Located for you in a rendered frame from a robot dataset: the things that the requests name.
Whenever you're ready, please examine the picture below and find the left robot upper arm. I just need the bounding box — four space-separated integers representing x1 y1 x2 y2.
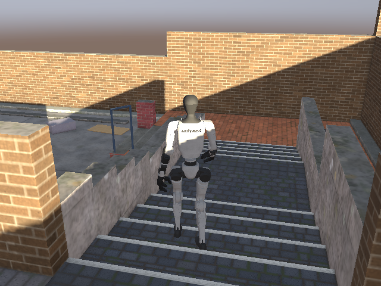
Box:
165 120 179 155

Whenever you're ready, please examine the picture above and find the robot left hand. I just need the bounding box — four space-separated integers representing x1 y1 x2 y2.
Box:
157 176 171 192

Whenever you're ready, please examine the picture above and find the left robot forearm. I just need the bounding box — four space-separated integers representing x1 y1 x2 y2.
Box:
158 147 170 177

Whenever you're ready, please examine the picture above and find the right robot forearm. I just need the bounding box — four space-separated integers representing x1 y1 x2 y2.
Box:
208 143 217 157

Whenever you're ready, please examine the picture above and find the right robot upper arm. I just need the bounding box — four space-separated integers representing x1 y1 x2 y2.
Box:
203 120 217 151

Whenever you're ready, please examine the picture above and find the left robot thigh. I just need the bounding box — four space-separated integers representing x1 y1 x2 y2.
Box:
170 166 183 203

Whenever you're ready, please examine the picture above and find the robot right hand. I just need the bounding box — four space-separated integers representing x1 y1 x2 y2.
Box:
201 150 214 163

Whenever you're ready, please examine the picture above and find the robot head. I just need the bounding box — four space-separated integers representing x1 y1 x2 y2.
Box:
180 95 201 123

